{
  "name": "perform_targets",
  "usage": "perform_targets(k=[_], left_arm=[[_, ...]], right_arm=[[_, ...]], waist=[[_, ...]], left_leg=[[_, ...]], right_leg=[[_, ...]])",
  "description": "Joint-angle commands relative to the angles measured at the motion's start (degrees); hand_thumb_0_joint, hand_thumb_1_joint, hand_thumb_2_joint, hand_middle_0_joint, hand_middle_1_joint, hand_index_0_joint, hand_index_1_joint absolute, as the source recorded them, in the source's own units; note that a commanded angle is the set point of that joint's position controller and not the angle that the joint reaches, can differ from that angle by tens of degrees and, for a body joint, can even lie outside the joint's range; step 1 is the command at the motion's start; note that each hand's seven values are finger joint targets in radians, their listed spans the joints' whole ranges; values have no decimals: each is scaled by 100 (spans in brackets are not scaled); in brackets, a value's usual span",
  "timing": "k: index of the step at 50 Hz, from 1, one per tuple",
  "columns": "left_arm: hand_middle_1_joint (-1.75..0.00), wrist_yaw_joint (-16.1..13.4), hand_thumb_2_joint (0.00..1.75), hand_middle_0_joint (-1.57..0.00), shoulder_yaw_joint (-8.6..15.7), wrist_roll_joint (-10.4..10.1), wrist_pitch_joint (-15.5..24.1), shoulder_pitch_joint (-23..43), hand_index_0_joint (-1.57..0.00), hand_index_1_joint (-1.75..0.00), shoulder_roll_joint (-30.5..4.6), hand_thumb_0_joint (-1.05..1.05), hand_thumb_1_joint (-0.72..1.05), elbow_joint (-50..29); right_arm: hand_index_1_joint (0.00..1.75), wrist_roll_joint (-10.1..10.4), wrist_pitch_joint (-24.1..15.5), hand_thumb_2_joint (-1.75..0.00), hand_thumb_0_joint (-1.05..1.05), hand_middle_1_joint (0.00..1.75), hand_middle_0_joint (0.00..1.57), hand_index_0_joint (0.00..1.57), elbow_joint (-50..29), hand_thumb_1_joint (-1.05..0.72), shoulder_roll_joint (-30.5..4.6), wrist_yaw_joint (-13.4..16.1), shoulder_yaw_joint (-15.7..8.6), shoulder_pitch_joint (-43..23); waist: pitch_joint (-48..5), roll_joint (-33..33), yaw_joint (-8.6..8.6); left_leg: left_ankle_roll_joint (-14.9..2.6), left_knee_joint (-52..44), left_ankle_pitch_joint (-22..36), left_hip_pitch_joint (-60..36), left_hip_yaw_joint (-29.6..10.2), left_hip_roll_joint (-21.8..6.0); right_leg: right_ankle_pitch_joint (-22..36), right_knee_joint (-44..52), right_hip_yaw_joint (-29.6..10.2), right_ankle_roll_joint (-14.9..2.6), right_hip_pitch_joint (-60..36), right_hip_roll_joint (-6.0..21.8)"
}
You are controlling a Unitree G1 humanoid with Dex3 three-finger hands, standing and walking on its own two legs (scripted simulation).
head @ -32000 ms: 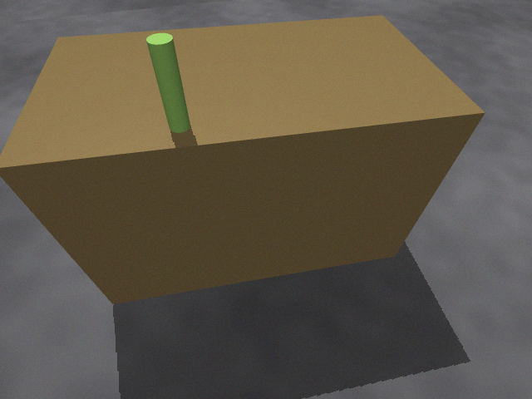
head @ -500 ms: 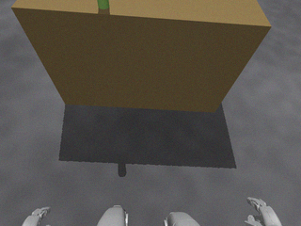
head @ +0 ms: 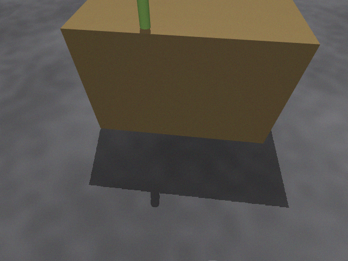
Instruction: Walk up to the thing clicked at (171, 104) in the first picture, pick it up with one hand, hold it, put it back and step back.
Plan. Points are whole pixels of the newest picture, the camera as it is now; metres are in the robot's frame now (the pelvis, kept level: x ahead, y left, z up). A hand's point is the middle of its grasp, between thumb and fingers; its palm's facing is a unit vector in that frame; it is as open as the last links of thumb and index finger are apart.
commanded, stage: step back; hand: left
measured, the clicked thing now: (142, 2) +1.10 +0.18 +0.10
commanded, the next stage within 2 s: stand in 0.74 s
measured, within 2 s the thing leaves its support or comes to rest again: neither
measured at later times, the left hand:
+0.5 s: hand out of the picture +0.10 +0.27 -0.15, palm faces +0.04 -0.92 -0.38, open 7.4 cm
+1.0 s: hand (74, 253) +0.15 +0.26 -0.14, palm faces -0.03 -0.94 -0.33, open 7.4 cm
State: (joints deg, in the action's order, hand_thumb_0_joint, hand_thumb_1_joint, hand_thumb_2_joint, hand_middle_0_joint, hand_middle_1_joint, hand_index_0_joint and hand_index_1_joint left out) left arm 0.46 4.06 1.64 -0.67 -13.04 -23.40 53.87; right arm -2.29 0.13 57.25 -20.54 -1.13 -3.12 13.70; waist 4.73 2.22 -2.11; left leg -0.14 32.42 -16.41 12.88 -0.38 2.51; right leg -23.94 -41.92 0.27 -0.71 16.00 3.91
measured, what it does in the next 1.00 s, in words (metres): steps on the spot: left foot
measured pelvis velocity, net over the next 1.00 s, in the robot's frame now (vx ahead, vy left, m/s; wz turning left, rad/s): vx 0.06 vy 0.01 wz -0.01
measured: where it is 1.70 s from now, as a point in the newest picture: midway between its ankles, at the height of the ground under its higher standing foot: outside the picture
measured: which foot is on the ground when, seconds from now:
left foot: down 0.00-0.22, up 0.24-0.46, down 0.48-1.00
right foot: down 0.00-1.00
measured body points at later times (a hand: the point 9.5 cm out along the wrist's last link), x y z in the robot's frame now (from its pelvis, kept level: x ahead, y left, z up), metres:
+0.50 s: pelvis +0.05 +0.00 +0.00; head +0.08 +0.00 +0.45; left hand +0.10 +0.32 -0.12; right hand +0.15 -0.31 -0.13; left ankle +0.09 +0.14 -0.73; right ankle +0.03 -0.12 -0.73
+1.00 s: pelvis +0.06 +0.01 +0.02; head +0.06 +0.02 +0.47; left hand +0.15 +0.31 -0.11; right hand +0.17 -0.28 -0.11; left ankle +0.09 +0.14 -0.73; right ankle +0.03 -0.12 -0.73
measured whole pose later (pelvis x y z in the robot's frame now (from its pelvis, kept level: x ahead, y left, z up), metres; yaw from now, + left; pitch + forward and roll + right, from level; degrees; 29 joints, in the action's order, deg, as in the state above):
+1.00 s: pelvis +0.06 +0.01 +0.02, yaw -1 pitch -3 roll +0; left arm 0.5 -0.3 0.4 1.2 -5.3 -20.2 63.1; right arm -0.3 -0.5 63.3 -19.8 -1.0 -0.8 2.3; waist 3.4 0.1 -0.2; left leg 0.7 23.4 -9.9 10.5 2.7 -2.2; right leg -14.3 -22.3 0.4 1.7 5.0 1.8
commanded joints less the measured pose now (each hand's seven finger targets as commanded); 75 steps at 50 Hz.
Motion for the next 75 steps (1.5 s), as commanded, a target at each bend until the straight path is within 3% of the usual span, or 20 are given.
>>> perform_targets(k=[1, 5, 8, 9, 10, 11, 12, 13, 16, 19, 21, 23, 25, 26, 27, 30, 33, 41, 54, 75], left_arm=[[-30, -29, 90, -20, 231, -68, 198, 507, -20, -30, -1176, 0, 90, -480], [-30, 28, 90, -20, 213, -53, 294, 358, -20, -30, -967, 0, 90, -261], [-30, -63, 90, -20, 207, -12, 386, -158, -20, -30, -811, 0, 90, 27], [-30, -111, 90, -20, 246, 24, 420, -386, -20, -30, -937, 0, 90, 113], [-30, -168, 90, -20, 355, 92, 453, -558, -20, -30, -1264, 0, 90, 180], [-30, -185, 90, -20, 441, 102, 464, -329, -20, -30, -1705, 0, 90, 56], [-30, -157, 90, -20, 444, 97, 460, 101, -20, -30, -1829, 0, 90, -110], [-30, -145, 90, -20, 423, 68, 463, 440, -20, -30, -1717, 0, 90, -214], [-30, -155, 90, -20, 279, 33, 536, 421, -20, -30, -1248, 0, 90, -151], [-30, -154, 90, -20, 238, -32, 510, 391, -20, -30, -1253, 0, 90, -80], [-30, -163, 90, -20, 190, -87, 437, 549, -20, -30, -1219, 0, 90, -134], [-30, -162, 90, -20, 140, -128, 353, 580, -20, -30, -1151, 0, 90, -193], [-30, -163, 90, -20, 36, -190, 304, 550, -20, -30, -894, 0, 90, -259], [-30, -171, 90, -20, 4, -242, 221, 434, -20, -30, -831, 0, 90, -188], [-30, -199, 90, -20, 34, -214, 174, 404, -20, -30, -907, 0, 90, -21], [-30, -159, 90, -20, 10, -125, 231, 326, -20, -30, -937, 0, 90, 171], [-30, -161, 90, -20, 61, -127, 282, 438, -20, -30, -1160, 0, 90, 247], [-30, -113, 90, -20, -161, -154, 320, 775, -20, -30, -954, 0, 90, 534], [-30, -60, 90, -20, -175, -123, 303, 1004, -20, -30, -926, 0, 90, 732], [-30, -56, 90, -20, -200, -117, 272, 855, -20, -30, -898, 0, 90, 769]], right_arm=[[30, -39, -190, -90, 0, 30, 20, 20, -520, -90, -1834, 87, -451, -293], [30, -26, -225, -90, 0, 30, 20, 20, -492, -90, -1581, 69, -372, -290], [30, 78, -105, -90, 0, 30, 20, 20, -610, -90, -1341, 47, -273, -727], [30, 114, -95, -90, 0, 30, 20, 20, -676, -90, -1135, 58, -216, -774], [30, 151, -99, -90, 0, 30, 20, 20, -768, -90, -798, 78, -111, -717], [30, 123, -88, -90, 0, 30, 20, 20, -797, -90, -789, 133, -103, -767], [30, 64, -71, -90, 0, 30, 20, 20, -652, -90, -1175, 183, -230, -583], [30, 62, -101, -90, 0, 30, 20, 20, -524, -90, -1293, 177, -272, -350], [30, 101, -150, -90, 0, 30, 20, 20, -405, -90, -1090, 120, -221, -384], [30, 84, -158, -90, 0, 30, 20, 20, -393, -90, -960, 113, -169, -417], [30, 91, -172, -90, 0, 30, 20, 20, -330, -90, -918, 134, -175, -396], [30, 83, -195, -90, 0, 30, 20, 20, -171, -90, -1009, 164, -239, -261], [30, 45, -206, -90, 0, 30, 20, 20, -153, -90, -1368, 227, -321, -289], [30, 90, -203, -90, 0, 30, 20, 20, -271, -90, -1560, 228, -287, -640], [30, 125, -172, -90, 0, 30, 20, 20, -304, -90, -1653, 210, -284, -971], [30, 81, -127, -90, 0, 30, 20, 20, -245, -90, -1366, 201, -171, -1290], [30, 126, -150, -90, 0, 30, 20, 20, -157, -90, -1155, 204, -110, -1317], [30, 207, -208, -90, 0, 30, 20, 20, 177, -90, -1152, 127, -36, -1277], [30, 168, -222, -90, 0, 30, 20, 20, 370, -90, -1157, 71, -12, -1395], [30, 171, -199, -90, 0, 30, 20, 20, 517, -90, -1173, 91, 32, -1045]], waist=[[132, -953, 214], [113, -1223, 282], [-320, -1137, -87], [-536, -816, -209], [-586, 185, -258], [-395, 582, -276], [-125, 192, -137], [103, 189, 47], [-105, 237, 57], [-358, 633, 50], [-479, 785, 143], [-732, 529, 239], [-1092, -310, 218], [-1183, -661, 109], [-946, -1007, 60], [-823, -928, -50], [-945, -637, 99], [-967, -281, 248], [-523, -385, 203], [-562, -262, 267]], left_leg=[[-1395, -2037, -2704, 228, -2595, -1962], [-999, -1663, -1180, 219, -1779, -1446], [-621, -641, -412, 655, -895, -1071], [-450, -66, -205, 927, -652, -879], [-171, 1056, -366, 1626, -308, -339], [-63, 1646, -1607, 2259, -322, 64], [-23, 1995, -1741, 1780, -729, -315], [-32, 2020, -1658, 1509, -672, -455], [-62, 1511, -1058, 1464, -583, -469], [-25, 749, -644, 855, -52, -457], [-30, 121, -60, 407, 251, -339], [-117, -665, 1397, -371, 232, -348], [-498, -537, 2669, -984, -705, -1193], [-1046, -753, 2095, -406, -1357, -1823], [-1242, -956, 1566, 248, -1554, -2087], [-599, -713, 1284, 291, -762, -1433], [-259, -358, 1517, 97, -326, -988], [-181, -775, 2395, -883, -357, -1093], [-37, -1666, 771, -547, -358, -1033], [-54, -1604, 1012, -718, -308, -1049]], right_leg=[[-945, -830, -217, -121, 996, -91], [-300, 98, 86, -39, 562, -241], [731, 1734, 369, -62, -915, -509], [983, 1890, 60, -133, -1470, -375], [656, 2399, -1460, -323, -1830, 514], [-196, 2836, -2848, -902, -1600, 1591], [-647, 2806, -3198, -1323, -677, 2061], [-398, 2723, -2981, -1484, -230, 2062], [1920, 2218, -1502, -980, -837, 1274], [3808, 1713, -842, -789, -801, 1037], [4292, 1302, -490, -647, -706, 848], [4051, 743, -224, -359, -502, 592], [2686, 182, -33, -97, 116, 89], [1090, 22, 65, -3, -127, -236], [-18, 113, 53, -38, -536, -230], [982, 1077, -195, -145, -730, -22], [2212, 1408, -593, -234, -780, 272], [2762, 1950, -436, -33, -780, 307], [1347, 2651, -491, 10, -903, 357], [1501, 2723, -513, 8, -739, 370]])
